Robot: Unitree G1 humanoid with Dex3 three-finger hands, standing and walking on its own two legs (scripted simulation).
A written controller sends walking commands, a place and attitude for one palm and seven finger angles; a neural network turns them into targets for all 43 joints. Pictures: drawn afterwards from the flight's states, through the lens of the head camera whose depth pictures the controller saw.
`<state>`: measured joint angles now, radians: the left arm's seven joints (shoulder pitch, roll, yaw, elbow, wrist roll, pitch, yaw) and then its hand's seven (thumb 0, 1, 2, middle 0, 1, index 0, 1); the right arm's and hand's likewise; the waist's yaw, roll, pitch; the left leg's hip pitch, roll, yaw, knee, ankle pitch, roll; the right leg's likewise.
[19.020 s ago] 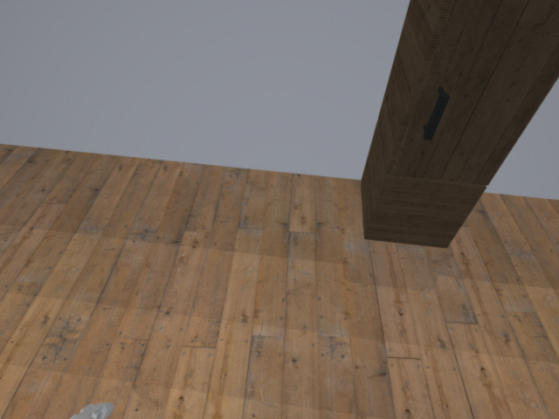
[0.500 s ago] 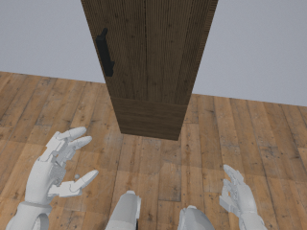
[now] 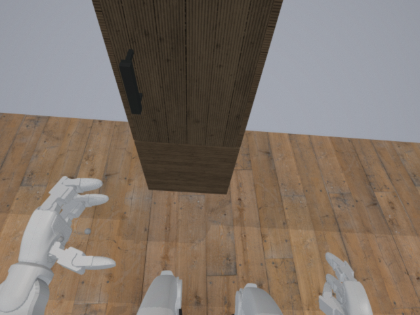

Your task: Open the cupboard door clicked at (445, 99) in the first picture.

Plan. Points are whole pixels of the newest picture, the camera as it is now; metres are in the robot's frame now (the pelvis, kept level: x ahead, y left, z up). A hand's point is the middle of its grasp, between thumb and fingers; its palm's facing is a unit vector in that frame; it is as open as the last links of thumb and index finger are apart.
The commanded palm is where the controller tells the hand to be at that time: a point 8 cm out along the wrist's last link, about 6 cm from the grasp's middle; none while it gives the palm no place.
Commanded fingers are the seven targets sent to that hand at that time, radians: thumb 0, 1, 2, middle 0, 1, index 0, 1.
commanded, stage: raise the hand with hooked fingers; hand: left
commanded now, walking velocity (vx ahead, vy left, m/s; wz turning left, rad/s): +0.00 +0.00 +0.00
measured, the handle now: (133, 83) +0.61 +0.22 +0.03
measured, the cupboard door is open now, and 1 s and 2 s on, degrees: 0 0 0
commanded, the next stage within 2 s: move the hooked fingers beside the handle in 0.92 s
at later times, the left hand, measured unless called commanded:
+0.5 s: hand (59, 194) +0.30 +0.28 +0.05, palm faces +0.02 -1.00 -0.08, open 13.9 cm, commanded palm +0.27 +0.32 +0.05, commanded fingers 0.00 -0.50 0.30 -0.30 -1.20 -0.30 -1.20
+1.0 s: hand (70, 196) +0.30 +0.26 +0.05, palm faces +0.01 -1.00 -0.06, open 13.9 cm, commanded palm +0.28 +0.31 +0.05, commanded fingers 0.00 -0.50 0.30 -0.30 -1.20 -0.30 -1.20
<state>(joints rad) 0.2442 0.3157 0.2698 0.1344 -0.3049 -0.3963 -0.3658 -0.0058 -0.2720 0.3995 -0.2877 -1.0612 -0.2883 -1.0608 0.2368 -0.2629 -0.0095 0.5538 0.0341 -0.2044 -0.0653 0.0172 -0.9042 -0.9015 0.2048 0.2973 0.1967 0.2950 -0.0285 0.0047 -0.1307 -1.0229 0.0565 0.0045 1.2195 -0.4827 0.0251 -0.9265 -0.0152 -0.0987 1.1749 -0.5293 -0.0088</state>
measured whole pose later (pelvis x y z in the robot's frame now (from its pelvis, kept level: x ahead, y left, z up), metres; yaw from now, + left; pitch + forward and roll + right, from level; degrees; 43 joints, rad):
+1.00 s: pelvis +0.02 -0.01 +0.00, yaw +0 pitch +18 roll -3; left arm 0.03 0.40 0.44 0.39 -0.37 -0.39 -0.52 -0.01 -0.49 0.30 -0.31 -1.20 -0.31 -1.20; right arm 0.25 -0.27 0.02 0.54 0.03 -0.17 -0.04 0.01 -0.90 -0.90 0.21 0.30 0.20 0.30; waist -0.02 0.02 -0.14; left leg -1.01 0.07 0.00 1.19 -0.49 0.00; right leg -0.92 0.00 -0.10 1.16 -0.54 -0.03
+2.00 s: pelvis +0.01 +0.00 -0.01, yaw -2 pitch +23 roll -4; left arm -0.67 0.60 0.52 1.01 -0.18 -0.42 -0.48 -0.02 -0.50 0.30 -0.30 -1.20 -0.30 -1.20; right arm 0.31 -0.29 0.03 0.63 0.01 -0.04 -0.03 0.01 -0.90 -0.90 0.21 0.30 0.20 0.30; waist -0.11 0.01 -0.13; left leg -1.17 0.08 0.01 1.25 -0.50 0.02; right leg -1.08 0.01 -0.08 1.20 -0.53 -0.01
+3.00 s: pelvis +0.01 +0.01 -0.03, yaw -5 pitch +31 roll -7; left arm -1.05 0.85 0.59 1.15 -0.02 -0.29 -0.43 -0.02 -0.49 0.30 -0.30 -1.20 -0.31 -1.21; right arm 0.37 -0.27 0.10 0.60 -0.02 0.07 0.00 0.01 -0.90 -0.90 0.21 0.30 0.20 0.30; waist -0.23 0.03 -0.09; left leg -1.39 0.10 -0.02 1.34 -0.51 0.04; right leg -1.27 0.03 -0.11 1.24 -0.52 0.00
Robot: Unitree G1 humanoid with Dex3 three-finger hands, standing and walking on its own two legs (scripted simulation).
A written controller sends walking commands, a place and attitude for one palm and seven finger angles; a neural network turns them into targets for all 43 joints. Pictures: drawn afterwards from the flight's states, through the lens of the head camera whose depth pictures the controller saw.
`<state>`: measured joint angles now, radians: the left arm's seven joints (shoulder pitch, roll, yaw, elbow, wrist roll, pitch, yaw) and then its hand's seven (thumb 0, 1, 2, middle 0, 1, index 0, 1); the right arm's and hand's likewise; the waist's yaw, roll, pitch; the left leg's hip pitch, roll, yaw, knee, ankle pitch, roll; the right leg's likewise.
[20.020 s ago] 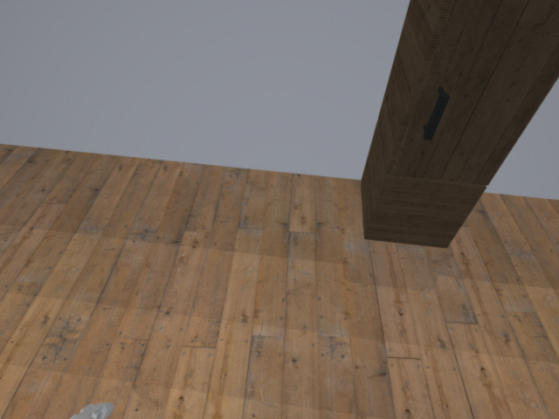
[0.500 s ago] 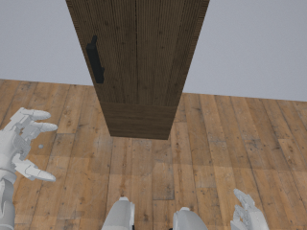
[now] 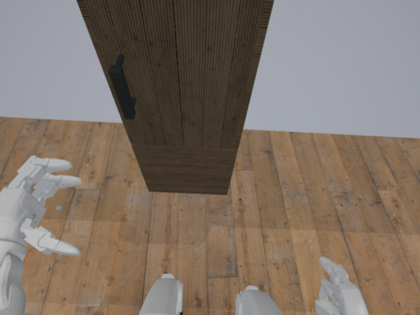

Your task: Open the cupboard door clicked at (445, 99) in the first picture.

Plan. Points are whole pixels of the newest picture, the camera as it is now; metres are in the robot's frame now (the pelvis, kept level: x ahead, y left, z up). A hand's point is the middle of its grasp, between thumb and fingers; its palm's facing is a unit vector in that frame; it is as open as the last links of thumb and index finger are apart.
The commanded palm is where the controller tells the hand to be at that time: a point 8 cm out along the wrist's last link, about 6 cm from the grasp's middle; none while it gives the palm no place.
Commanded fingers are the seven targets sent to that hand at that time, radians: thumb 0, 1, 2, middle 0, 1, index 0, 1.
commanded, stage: move the hooked fingers beside the handle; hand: left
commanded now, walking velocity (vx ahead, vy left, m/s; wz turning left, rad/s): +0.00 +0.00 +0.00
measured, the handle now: (125, 88) +0.60 +0.24 +0.03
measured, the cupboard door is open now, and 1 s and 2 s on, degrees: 0 0 0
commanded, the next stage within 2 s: none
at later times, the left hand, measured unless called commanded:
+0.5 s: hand (73, 165) +0.37 +0.28 +0.05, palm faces +0.01 -1.00 -0.04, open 13.9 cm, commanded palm +0.35 +0.32 +0.04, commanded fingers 0.00 -0.50 0.30 -0.30 -1.20 -0.30 -1.20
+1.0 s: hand (87, 131) +0.45 +0.28 +0.05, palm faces +0.01 -1.00 -0.04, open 13.9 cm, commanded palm +0.43 +0.32 +0.04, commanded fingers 0.00 -0.50 0.30 -0.30 -1.20 -0.30 -1.20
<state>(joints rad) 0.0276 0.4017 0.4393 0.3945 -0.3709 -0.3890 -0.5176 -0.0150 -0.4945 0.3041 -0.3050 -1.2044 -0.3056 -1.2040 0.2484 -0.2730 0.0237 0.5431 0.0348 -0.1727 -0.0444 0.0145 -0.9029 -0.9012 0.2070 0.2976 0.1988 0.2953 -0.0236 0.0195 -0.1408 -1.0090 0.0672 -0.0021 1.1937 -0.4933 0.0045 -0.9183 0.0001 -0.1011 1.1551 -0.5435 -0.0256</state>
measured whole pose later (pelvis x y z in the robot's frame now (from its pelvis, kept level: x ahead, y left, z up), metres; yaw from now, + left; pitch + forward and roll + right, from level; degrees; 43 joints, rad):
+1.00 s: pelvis -0.01 +0.01 -0.02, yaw -2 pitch +23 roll -4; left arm -0.67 0.60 0.52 1.01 -0.18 -0.42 -0.48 -0.02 -0.50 0.30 -0.30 -1.20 -0.30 -1.20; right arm 0.31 -0.29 0.03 0.63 0.01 -0.04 -0.03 0.01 -0.90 -0.90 0.21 0.30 0.20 0.30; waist -0.11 0.01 -0.13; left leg -1.17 0.08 0.01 1.25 -0.50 0.02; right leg -1.08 0.01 -0.08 1.20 -0.53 -0.01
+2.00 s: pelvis -0.01 +0.02 -0.04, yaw -4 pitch +31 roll -7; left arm -1.05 0.85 0.59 1.15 -0.02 -0.29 -0.43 -0.02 -0.49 0.30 -0.30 -1.20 -0.31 -1.21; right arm 0.37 -0.27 0.10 0.60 -0.02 0.07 0.00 0.01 -0.90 -0.90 0.21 0.30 0.20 0.30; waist -0.23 0.03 -0.09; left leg -1.39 0.10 -0.02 1.34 -0.51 0.04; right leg -1.27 0.03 -0.11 1.24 -0.52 0.00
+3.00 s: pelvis -0.01 +0.02 -0.04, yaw -4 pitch +30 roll -7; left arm -1.02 0.80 0.55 1.20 -0.05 -0.34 -0.41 -0.01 -0.49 0.30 -0.30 -1.20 -0.30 -1.20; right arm 0.35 -0.28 0.09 0.60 -0.01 0.06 0.00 0.00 -0.90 -0.90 0.21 0.30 0.20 0.30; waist -0.23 0.03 -0.10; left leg -1.36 0.10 -0.02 1.34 -0.51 0.03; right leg -1.25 0.04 -0.11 1.25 -0.53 -0.01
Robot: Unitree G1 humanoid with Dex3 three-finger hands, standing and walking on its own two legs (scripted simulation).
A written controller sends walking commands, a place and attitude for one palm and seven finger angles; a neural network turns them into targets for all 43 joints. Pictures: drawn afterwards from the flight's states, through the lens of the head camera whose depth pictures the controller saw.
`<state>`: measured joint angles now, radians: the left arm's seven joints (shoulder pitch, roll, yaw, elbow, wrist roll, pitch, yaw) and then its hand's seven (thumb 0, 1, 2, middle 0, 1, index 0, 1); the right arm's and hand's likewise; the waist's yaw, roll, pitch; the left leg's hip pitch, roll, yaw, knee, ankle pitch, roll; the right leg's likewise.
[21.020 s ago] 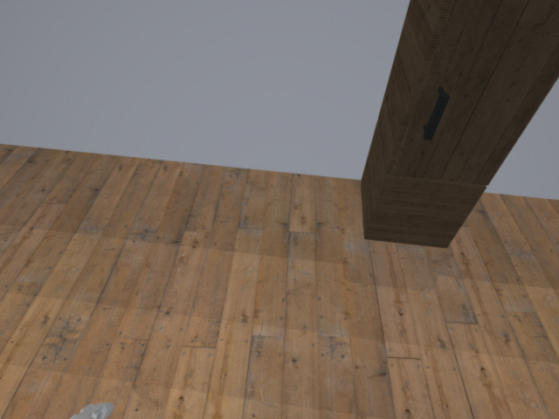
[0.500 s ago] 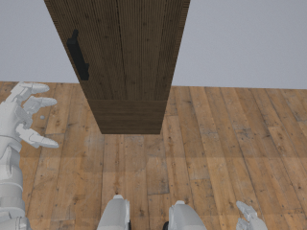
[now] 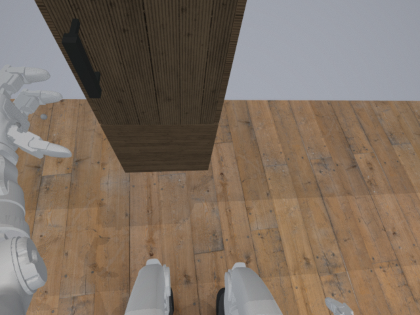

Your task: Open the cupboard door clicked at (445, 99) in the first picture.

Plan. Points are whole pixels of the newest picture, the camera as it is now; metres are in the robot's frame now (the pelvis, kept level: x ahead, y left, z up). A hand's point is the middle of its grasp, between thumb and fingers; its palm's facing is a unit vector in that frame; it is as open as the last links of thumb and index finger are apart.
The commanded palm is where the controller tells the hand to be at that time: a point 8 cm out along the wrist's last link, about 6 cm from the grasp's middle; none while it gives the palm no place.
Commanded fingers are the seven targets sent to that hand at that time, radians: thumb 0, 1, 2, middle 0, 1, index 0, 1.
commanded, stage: move the hooked fingers beside the handle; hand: left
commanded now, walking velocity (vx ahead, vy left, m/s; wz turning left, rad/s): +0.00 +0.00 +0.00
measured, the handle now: (86, 61) +0.59 +0.25 +0.04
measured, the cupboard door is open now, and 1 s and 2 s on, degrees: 0 0 0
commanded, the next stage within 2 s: slide the fingers in behind the handle in 1.42 s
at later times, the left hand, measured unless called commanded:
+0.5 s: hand (49, 82) +0.52 +0.29 +0.06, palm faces +0.06 -1.00 -0.03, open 13.9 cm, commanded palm +0.52 +0.32 +0.05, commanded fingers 0.00 -0.50 0.30 -0.30 -1.20 -0.30 -1.20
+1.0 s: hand (54, 71) +0.56 +0.29 +0.05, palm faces +0.06 -1.00 -0.05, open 13.9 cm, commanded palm +0.54 +0.31 +0.05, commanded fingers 0.00 -0.50 0.30 -0.30 -1.20 -0.30 -1.20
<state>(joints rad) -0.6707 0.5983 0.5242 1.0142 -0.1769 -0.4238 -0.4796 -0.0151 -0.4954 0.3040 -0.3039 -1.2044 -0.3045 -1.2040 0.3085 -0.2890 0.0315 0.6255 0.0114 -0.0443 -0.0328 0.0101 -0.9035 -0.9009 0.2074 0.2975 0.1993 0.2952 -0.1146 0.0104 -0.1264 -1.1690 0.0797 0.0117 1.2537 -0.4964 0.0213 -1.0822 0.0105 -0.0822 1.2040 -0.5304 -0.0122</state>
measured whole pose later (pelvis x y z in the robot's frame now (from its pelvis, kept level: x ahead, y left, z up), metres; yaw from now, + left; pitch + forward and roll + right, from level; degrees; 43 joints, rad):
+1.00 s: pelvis +0.00 +0.01 -0.02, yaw -3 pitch +31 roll -7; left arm -1.05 0.85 0.59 1.15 -0.02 -0.29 -0.43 -0.02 -0.49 0.30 -0.30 -1.20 -0.31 -1.21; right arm 0.37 -0.27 0.10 0.60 -0.02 0.07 0.00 0.01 -0.90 -0.90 0.21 0.30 0.20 0.30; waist -0.23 0.03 -0.09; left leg -1.39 0.10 -0.02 1.34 -0.51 0.04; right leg -1.27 0.03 -0.11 1.24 -0.52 0.00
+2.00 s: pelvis +0.00 +0.00 -0.02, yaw -2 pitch +30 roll -7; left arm -1.02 0.80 0.55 1.20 -0.05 -0.34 -0.41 -0.01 -0.49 0.30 -0.30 -1.20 -0.30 -1.20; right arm 0.35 -0.28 0.09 0.60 -0.01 0.06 0.00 0.00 -0.90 -0.90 0.21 0.30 0.20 0.30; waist -0.23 0.03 -0.10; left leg -1.36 0.10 -0.02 1.34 -0.51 0.03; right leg -1.25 0.04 -0.11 1.25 -0.53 -0.01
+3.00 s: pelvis +0.00 +0.00 -0.01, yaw -1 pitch +29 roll -5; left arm -0.99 0.64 0.47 1.19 -0.06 -0.40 -0.28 -0.01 -0.50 0.30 -0.30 -1.20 -0.31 -1.21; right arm 0.36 -0.26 0.06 0.63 -0.03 0.08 0.02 0.00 -0.90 -0.90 0.21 0.30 0.20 0.30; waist -0.21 0.04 -0.11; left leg -1.29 0.09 -0.01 1.30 -0.51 0.02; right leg -1.19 0.03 -0.09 1.22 -0.53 -0.01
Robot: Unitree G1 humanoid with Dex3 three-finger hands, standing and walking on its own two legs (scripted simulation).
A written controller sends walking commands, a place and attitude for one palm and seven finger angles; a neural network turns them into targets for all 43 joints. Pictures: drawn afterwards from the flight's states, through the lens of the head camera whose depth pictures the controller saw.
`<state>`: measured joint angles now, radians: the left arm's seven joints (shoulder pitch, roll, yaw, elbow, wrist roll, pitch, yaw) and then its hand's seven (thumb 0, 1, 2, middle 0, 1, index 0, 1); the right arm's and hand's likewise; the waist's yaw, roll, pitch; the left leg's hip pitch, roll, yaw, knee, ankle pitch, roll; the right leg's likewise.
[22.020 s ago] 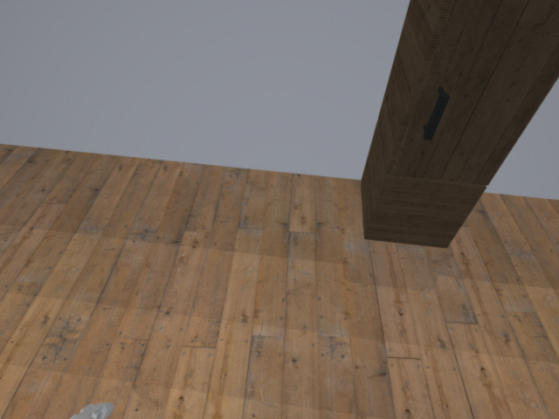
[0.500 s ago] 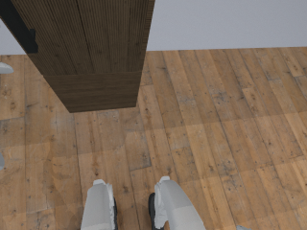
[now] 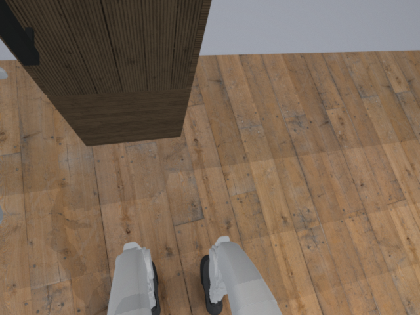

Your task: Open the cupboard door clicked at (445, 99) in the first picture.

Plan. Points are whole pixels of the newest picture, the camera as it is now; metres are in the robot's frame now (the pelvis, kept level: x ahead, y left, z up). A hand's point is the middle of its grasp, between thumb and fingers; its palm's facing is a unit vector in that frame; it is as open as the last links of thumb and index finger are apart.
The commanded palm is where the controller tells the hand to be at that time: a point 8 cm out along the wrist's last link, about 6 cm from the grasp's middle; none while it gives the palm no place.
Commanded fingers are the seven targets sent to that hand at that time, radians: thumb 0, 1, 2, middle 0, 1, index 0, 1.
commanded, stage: move the hooked fingers beside the handle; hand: left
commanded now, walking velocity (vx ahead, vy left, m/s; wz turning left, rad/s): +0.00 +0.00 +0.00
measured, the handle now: (7, 13) +0.58 +0.26 +0.06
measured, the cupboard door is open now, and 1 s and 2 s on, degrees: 0 0 0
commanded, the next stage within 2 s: slide the fingers in behind the handle in 0.42 s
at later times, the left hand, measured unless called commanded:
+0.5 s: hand out of the picture +0.53 +0.30 +0.07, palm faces +0.10 -0.99 -0.04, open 13.9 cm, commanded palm +0.52 +0.32 +0.06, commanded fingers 0.00 -0.50 0.30 -0.30 -1.20 -0.30 -1.20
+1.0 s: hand out of the picture +0.53 +0.28 +0.07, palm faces +0.09 -1.00 -0.03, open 13.9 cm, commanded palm +0.52 +0.30 +0.06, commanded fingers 0.00 -0.50 0.30 -0.30 -1.20 -0.30 -1.20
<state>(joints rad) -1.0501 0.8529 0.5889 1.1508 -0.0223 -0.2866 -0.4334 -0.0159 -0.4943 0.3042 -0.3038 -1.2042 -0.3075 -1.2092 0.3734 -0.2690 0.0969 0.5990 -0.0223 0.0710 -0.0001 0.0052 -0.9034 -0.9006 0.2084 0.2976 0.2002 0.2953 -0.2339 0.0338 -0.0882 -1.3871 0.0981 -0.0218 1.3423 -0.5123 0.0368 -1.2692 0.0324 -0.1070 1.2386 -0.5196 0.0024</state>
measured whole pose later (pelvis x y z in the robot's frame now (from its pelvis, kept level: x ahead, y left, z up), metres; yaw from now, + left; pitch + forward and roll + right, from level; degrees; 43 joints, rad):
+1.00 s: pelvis +0.00 -0.01 +0.00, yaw +0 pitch +30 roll -7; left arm -1.02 0.80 0.55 1.20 -0.05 -0.34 -0.41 -0.01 -0.49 0.30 -0.30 -1.20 -0.30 -1.20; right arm 0.35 -0.28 0.09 0.60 -0.01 0.06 0.00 0.00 -0.90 -0.90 0.21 0.30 0.20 0.30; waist -0.23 0.03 -0.10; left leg -1.36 0.10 -0.02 1.34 -0.51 0.03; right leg -1.25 0.04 -0.11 1.25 -0.53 -0.01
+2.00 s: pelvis +0.01 -0.01 +0.01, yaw +1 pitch +29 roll -5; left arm -0.99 0.64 0.47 1.19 -0.06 -0.40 -0.28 -0.01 -0.50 0.30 -0.30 -1.20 -0.31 -1.21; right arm 0.36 -0.26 0.06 0.63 -0.03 0.08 0.02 0.00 -0.90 -0.90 0.21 0.30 0.20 0.30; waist -0.21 0.04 -0.11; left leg -1.29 0.09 -0.01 1.30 -0.51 0.02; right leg -1.19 0.03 -0.09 1.22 -0.53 -0.01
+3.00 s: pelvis +0.01 -0.01 +0.01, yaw +1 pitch +29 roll -6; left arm -1.01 0.65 0.50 1.21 -0.04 -0.39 -0.28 0.01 0.73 0.85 -0.40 -1.35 -0.39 -1.35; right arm 0.36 -0.26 0.07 0.63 -0.03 0.07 0.02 0.00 -0.90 -0.90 0.21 0.30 0.20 0.30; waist -0.23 0.04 -0.11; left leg -1.32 0.09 -0.01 1.32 -0.52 0.02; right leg -1.22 0.04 -0.09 1.24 -0.53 -0.01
